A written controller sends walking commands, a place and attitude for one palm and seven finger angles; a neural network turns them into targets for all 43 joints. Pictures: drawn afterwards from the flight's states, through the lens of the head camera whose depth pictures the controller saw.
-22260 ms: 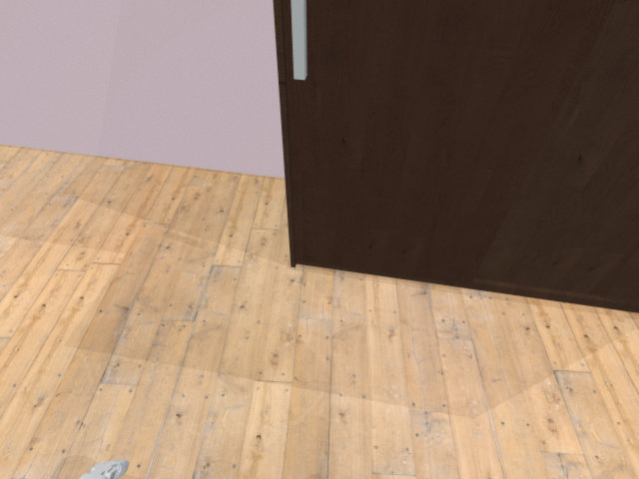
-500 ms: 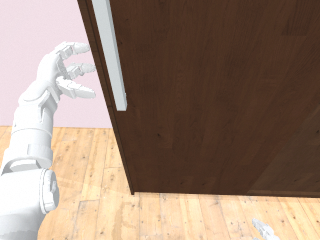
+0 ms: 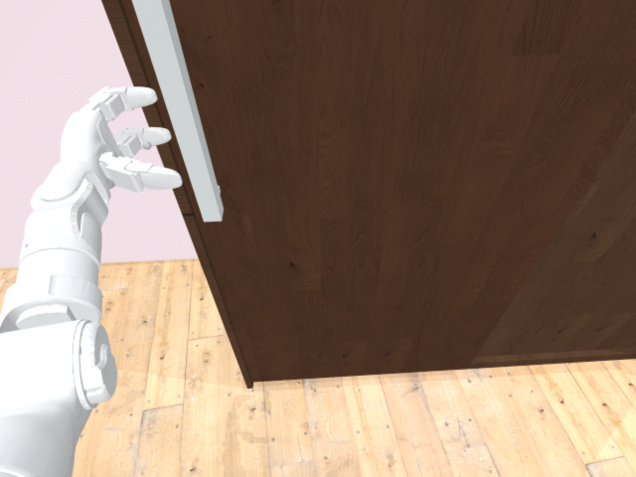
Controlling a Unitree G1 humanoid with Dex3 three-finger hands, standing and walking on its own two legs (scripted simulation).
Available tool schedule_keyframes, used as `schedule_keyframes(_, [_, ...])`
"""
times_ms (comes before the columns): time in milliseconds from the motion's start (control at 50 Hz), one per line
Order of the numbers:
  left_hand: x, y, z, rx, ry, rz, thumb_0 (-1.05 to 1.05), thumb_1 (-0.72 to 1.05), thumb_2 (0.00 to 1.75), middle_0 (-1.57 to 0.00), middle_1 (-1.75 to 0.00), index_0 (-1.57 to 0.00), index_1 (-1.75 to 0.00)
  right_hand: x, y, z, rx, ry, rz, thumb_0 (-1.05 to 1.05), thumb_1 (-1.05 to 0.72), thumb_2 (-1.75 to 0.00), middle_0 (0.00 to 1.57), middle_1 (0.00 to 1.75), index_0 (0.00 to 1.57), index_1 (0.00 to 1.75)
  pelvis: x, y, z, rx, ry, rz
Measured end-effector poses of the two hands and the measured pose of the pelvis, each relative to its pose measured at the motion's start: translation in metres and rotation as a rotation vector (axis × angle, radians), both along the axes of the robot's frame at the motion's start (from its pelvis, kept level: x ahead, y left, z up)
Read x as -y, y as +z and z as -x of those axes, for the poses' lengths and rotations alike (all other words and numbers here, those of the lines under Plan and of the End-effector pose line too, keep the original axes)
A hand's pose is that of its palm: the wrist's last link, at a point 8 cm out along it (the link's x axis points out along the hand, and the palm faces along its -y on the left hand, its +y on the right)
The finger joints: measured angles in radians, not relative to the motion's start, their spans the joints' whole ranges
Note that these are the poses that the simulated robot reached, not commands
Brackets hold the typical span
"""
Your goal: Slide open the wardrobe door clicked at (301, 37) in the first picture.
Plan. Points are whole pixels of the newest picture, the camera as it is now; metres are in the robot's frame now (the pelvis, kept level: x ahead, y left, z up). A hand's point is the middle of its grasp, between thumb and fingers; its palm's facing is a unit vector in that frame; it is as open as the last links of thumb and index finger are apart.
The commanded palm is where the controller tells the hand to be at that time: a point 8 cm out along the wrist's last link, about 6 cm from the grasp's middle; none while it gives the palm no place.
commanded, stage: move the hooked fingers beside the handle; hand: left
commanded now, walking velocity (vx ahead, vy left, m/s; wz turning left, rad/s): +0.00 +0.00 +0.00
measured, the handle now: (189, 113) +0.51 +0.15 +0.22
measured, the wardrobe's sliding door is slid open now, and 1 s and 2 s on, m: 0.00 0.00 0.00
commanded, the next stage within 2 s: feel for the door with the fingertips in 0.86 s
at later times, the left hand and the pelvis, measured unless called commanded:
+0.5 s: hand (156, 139) +0.46 +0.18 +0.22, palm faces +0.05 -1.00 +0.02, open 14.0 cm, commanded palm +0.43 +0.24 +0.22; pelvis +0.00 -0.01 +0.00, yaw +2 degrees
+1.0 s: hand (142, 144) +0.44 +0.20 +0.22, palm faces +0.02 -1.00 +0.03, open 14.0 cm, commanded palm +0.42 +0.25 +0.22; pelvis +0.01 -0.01 +0.00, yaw +1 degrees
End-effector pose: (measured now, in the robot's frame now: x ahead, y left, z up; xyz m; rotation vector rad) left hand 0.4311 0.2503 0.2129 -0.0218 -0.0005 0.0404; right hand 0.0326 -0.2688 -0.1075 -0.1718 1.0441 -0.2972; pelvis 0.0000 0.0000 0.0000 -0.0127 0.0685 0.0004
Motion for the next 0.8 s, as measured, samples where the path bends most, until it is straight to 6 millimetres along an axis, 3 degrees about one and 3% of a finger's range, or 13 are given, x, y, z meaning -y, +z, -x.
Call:
schedule_keyframes(80, [-0.005, 0.001, 0.007, 0.034, 0.006, 0.001, -0.01, -0.5, 0.3, -0.3, -1.2, -0.3, -1.2, 0.007, 0.004, 0.001, 0.005, -0.014, 0.015, 0.01, -0.9, -0.9, 0.2, 0.3, 0.2, 0.3, 0.003, 0.001, -0.001, 0.009, -0.003, 0.0])
schedule_keyframes(180, [-0.01, 0.006, 0.014, 0.03, 0.004, -0.019, -0.01, -0.5, 0.3, -0.3, -1.2, -0.3, -1.2, 0.011, 0.008, -0.017, 0.051, 0.008, 0.026, 0.01, -0.9, -0.9, 0.2, 0.3, 0.2, 0.3, 0.006, 0.0, 0.001, 0.015, 0.01, 0.004])
schedule_keyframes(340, [0.007, 0.008, 0.013, -0.003, -0.032, -0.01, -0.01, -0.51, 0.3, -0.3, -1.2, -0.3, -1.2, 0.004, 0.011, -0.058, 0.14, 0.083, 0.011, 0.01, -0.9, -0.9, 0.2, 0.3, 0.2, 0.3, 0.006, 0.0, 0.005, 0.01, 0.032, 0.004])
schedule_keyframes(420, [0.014, 0.006, 0.006, -0.012, -0.019, 0.005, -0.01, -0.51, 0.3, -0.3, -1.2, -0.3, -1.2, -0.001, 0.012, -0.069, 0.165, 0.105, -0.001, 0.01, -0.9, -0.9, 0.2, 0.3, 0.2, 0.3, 0.008, -0.001, 0.005, 0.003, 0.033, 0.001])
schedule_keyframes(560, [0.009, 0.009, -0.003, 0.016, 0.013, -0.014, -0.01, -0.5, 0.3, -0.3, -1.2, -0.3, -1.2, -0.001, 0.007, -0.061, 0.139, 0.087, -0.022, 0.01, -0.9, -0.9, 0.2, 0.3, 0.2, 0.3, 0.011, -0.001, -0.001, -0.01, 0.019, -0.006])
schedule_keyframes(700, [-0.003, 0.004, 0.002, 0.005, -0.003, -0.004, -0.01, -0.5, 0.3, -0.3, -1.2, -0.3, -1.2, 0.007, 0.003, -0.046, 0.072, 0.043, -0.019, 0.01, -0.9, -0.9, 0.2, 0.3, 0.2, 0.3, 0.012, 0.0, -0.011, -0.004, 0.008, -0.011])
schedule_keyframes(800, [-0.008, 0.0, 0.007, -0.002, -0.003, -0.026, -0.01, -0.5, 0.3, -0.3, -1.2, -0.3, -1.2, 0.012, 0.005, -0.047, 0.062, 0.036, 0.001, 0.01, -0.9, -0.9, 0.2, 0.3, 0.2, 0.3, 0.012, 0.0, -0.012, 0.001, 0.014, -0.008])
